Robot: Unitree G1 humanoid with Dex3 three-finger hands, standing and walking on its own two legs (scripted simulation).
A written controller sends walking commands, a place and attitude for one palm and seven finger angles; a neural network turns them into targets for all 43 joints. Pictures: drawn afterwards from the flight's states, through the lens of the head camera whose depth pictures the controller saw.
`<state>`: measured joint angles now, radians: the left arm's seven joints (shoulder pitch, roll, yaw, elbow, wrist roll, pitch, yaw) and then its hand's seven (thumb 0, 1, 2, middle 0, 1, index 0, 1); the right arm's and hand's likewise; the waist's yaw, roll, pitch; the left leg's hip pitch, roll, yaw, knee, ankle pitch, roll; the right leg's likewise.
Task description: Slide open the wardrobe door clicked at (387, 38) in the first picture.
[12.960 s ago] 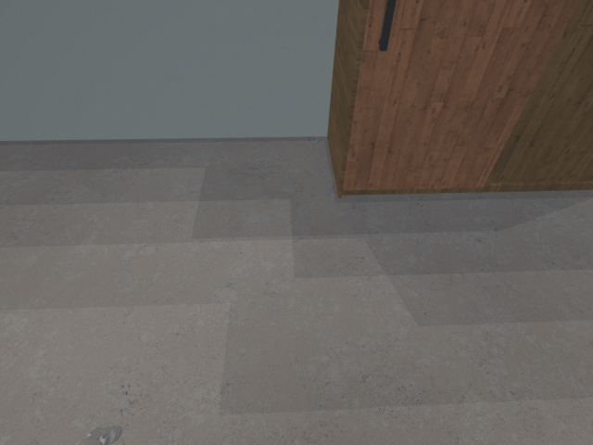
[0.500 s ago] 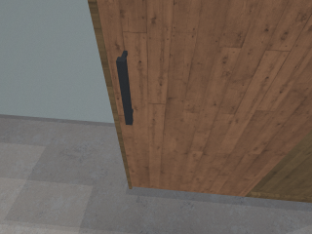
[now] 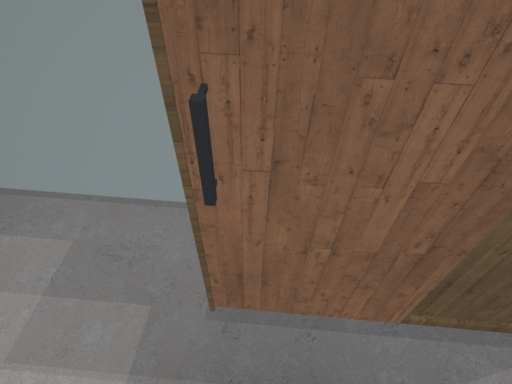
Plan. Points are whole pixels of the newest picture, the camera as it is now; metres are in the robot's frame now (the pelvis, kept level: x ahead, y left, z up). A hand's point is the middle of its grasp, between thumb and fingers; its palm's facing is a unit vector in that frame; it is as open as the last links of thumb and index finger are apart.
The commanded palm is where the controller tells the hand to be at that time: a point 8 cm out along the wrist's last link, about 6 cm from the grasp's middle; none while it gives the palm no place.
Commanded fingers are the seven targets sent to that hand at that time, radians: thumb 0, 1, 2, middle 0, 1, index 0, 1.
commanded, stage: look again from close up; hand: left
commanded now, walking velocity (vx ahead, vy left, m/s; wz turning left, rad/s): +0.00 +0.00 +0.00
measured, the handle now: (207, 150) +0.50 +0.13 +0.09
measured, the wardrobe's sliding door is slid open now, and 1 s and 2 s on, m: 0.00 0.00 0.00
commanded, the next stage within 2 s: raise the hand with hooked fingers in 0.56 s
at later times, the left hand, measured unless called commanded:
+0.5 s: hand out of the picture +0.06 +0.25 -0.16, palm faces -0.02 -0.94 -0.33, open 7.4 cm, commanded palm none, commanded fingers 0.00 0.90 0.90 -0.20 -0.30 -0.20 -0.30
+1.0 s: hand (105, 358) +0.17 +0.24 -0.04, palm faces +0.05 -0.99 -0.09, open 8.2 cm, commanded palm +0.12 +0.30 -0.04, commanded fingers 0.00 0.48 0.72 -0.23 -0.57 -0.23 -0.57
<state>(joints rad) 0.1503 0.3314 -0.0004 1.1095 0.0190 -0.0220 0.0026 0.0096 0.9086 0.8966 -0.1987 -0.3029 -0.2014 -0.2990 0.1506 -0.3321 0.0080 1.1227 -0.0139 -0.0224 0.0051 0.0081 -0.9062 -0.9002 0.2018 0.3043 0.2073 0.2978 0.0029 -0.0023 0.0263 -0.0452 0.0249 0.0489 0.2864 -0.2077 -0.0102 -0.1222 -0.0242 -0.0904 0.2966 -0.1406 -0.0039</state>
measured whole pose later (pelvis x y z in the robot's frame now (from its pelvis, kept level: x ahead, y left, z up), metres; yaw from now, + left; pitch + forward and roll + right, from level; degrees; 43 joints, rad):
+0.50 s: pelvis +0.00 +0.00 +0.00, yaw +0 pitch -2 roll +0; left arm 0.15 0.33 0.00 1.11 0.02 -0.02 0.00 0.01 0.91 0.90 -0.20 -0.30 -0.20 -0.30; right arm 0.15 -0.33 0.01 1.12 -0.01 -0.02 0.01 0.01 -0.91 -0.90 0.20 0.30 0.21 0.30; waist 0.00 0.00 0.03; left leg -0.04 0.02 0.05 0.28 -0.20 -0.01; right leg -0.12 -0.03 -0.09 0.29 -0.14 0.00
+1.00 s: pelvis -0.03 -0.01 -0.06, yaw +0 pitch +9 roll +1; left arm 0.28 0.29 0.34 0.44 -0.34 -0.61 -0.49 0.01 0.70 0.81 -0.21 -0.43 -0.21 -0.43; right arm 0.19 -0.24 -0.01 0.60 0.03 -0.29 -0.01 0.01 -0.90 -0.90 0.20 0.30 0.21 0.30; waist 0.01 -0.02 -0.06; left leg -0.59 0.03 0.05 0.89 -0.45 -0.01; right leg -0.68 -0.06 -0.07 0.90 -0.37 -0.02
